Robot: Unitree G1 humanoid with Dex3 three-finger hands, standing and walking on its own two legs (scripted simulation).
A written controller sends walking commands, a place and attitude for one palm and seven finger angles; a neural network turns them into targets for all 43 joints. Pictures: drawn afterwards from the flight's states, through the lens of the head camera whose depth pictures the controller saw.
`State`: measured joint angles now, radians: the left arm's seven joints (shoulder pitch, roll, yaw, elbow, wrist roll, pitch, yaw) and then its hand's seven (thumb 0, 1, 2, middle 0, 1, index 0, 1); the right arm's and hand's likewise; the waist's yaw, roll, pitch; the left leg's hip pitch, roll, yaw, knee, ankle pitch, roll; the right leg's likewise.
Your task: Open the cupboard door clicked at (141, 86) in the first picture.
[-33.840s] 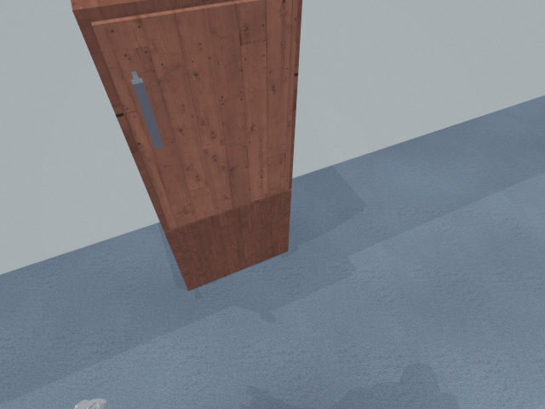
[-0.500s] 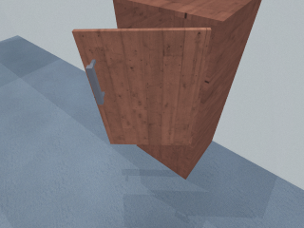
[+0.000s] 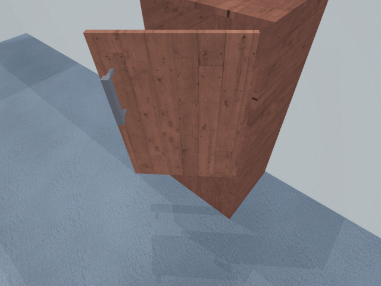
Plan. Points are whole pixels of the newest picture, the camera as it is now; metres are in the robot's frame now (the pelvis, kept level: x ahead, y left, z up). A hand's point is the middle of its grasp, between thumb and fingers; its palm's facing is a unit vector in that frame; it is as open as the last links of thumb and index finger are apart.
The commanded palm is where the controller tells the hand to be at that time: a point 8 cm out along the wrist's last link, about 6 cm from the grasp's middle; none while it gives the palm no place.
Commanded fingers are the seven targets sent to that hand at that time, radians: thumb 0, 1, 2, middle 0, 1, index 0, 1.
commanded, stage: come to a stop and stand still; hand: left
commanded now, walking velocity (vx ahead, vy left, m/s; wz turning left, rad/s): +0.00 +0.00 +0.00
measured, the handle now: (116, 97) +0.57 +0.24 +0.08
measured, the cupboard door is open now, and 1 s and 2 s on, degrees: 36 36 36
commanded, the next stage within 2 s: look again from close up in 0.12 s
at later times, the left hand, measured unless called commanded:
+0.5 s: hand out of the picture +0.01 +0.17 -0.17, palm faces +0.04 -0.98 -0.21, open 7.3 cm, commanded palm none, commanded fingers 0.00 0.90 0.90 -0.20 -0.30 -0.20 -0.30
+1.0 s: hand (102, 250) +0.20 +0.20 -0.03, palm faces +0.23 -0.97 -0.10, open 7.5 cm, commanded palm +0.13 +0.24 -0.05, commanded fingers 0.00 0.64 0.79 -0.22 -0.47 -0.22 -0.47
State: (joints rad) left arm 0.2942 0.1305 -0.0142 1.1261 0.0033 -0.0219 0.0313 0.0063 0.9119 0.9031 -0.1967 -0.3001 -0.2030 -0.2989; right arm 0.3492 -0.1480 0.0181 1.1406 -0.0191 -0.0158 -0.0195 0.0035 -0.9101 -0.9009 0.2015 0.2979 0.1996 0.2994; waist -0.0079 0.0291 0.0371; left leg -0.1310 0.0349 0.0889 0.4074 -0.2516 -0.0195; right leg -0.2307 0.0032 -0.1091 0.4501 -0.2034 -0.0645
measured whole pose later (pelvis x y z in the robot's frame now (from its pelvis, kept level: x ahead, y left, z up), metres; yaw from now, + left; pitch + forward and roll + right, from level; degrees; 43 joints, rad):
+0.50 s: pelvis +0.02 +0.00 +0.00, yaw +0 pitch -1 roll +1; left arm 0.28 0.14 0.00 1.13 0.01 -0.03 0.04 0.01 0.92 0.90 -0.20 -0.30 -0.20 -0.30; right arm 0.30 -0.12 0.01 1.14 -0.02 -0.03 -0.03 0.00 -0.91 -0.90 0.20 0.30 0.20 0.30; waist 0.00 0.01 0.03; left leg -0.10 0.04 0.08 0.40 -0.27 -0.03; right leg -0.20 0.01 -0.11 0.44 -0.22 -0.07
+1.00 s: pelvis +0.00 +0.01 -0.01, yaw +2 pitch +3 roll +1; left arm 0.39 0.17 0.05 0.23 -0.20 -0.22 0.02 0.03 0.87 0.87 -0.20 -0.35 -0.20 -0.34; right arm 0.29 -0.27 -0.02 0.80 0.02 -0.28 -0.07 0.02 -0.92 -0.90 0.21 0.30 0.20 0.30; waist -0.02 0.04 -0.04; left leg -0.30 0.01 0.06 0.60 -0.34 0.00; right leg -0.38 -0.04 -0.13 0.62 -0.29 -0.04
